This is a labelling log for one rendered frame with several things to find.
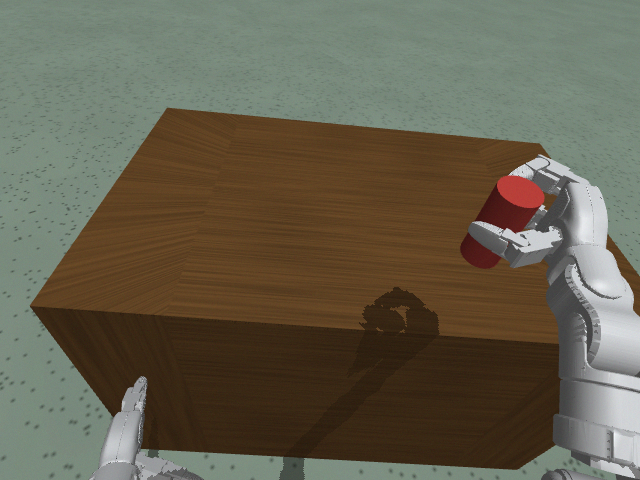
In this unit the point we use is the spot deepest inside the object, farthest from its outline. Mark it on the left robot arm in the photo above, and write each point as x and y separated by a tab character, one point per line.
116	471

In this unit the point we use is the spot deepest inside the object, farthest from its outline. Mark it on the left robot hand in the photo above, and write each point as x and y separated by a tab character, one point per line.
125	436

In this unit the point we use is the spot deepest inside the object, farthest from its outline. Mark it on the right robot arm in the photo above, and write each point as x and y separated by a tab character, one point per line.
599	362

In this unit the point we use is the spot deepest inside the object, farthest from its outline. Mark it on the can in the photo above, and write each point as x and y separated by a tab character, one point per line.
511	204

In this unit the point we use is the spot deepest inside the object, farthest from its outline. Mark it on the right robot hand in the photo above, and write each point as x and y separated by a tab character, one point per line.
578	216

